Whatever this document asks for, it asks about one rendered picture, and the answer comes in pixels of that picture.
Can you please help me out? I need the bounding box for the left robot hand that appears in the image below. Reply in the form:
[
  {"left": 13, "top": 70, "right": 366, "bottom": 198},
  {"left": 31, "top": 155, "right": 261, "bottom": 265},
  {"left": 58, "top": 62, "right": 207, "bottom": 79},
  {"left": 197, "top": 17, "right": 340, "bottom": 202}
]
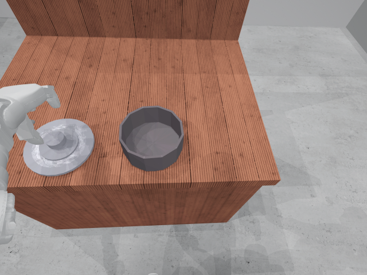
[{"left": 0, "top": 84, "right": 60, "bottom": 145}]

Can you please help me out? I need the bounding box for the left robot forearm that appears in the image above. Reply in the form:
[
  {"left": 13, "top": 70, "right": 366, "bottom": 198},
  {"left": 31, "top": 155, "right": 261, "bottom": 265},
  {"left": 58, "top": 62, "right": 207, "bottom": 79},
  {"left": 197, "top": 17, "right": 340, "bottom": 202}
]
[{"left": 0, "top": 96, "right": 26, "bottom": 191}]

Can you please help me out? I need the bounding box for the lid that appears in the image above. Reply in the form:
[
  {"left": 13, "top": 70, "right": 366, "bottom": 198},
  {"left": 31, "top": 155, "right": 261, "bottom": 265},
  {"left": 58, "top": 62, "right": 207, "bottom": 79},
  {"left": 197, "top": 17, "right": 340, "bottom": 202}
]
[{"left": 23, "top": 119, "right": 95, "bottom": 176}]

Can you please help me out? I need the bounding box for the pot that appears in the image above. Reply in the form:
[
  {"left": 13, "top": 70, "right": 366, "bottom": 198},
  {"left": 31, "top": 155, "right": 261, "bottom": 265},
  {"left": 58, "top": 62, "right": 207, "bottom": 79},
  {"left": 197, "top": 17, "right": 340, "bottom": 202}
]
[{"left": 119, "top": 105, "right": 184, "bottom": 171}]

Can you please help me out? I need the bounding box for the knob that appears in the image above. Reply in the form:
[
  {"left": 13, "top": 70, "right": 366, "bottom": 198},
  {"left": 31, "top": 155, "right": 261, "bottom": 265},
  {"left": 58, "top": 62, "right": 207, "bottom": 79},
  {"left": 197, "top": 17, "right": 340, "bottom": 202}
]
[{"left": 45, "top": 131, "right": 67, "bottom": 150}]

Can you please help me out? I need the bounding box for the table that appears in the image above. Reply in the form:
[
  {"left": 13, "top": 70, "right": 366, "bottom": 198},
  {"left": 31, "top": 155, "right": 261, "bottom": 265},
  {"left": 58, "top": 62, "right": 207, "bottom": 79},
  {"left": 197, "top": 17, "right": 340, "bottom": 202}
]
[{"left": 0, "top": 0, "right": 281, "bottom": 230}]

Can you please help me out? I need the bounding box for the robot left upper arm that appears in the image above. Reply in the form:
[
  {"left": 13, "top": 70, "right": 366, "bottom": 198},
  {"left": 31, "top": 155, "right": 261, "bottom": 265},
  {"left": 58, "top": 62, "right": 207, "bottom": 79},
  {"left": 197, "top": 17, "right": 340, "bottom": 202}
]
[{"left": 0, "top": 190, "right": 16, "bottom": 245}]

